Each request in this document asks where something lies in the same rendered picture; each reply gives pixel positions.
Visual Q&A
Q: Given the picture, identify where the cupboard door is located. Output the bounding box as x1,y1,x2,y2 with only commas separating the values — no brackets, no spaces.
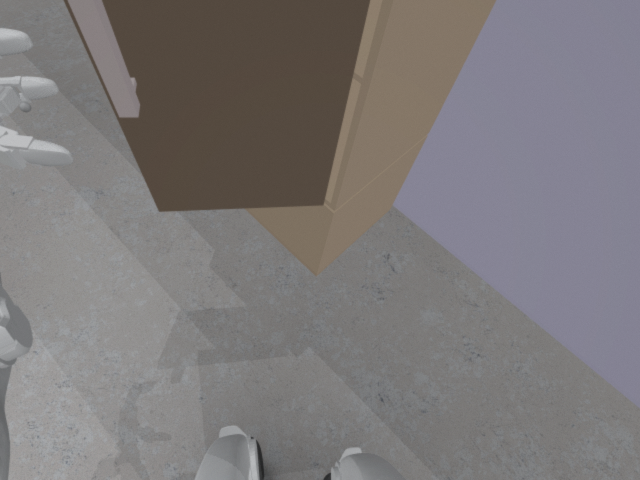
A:
64,0,370,212

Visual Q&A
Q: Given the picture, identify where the left robot upper arm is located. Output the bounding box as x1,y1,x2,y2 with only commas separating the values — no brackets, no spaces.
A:
0,285,33,480

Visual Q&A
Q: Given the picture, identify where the left robot thigh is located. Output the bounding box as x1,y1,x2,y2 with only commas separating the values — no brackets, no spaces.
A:
195,434,260,480

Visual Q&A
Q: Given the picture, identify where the handle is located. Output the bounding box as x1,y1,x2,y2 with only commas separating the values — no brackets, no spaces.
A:
68,0,140,117

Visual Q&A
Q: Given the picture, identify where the robot left hand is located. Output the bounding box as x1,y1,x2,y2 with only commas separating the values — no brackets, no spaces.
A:
0,28,73,170

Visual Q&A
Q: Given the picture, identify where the robot thigh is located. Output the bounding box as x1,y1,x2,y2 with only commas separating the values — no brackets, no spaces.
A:
195,434,260,480
331,453,406,480

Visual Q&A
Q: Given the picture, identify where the right robot thigh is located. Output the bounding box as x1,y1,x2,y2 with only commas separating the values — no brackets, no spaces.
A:
331,453,406,480

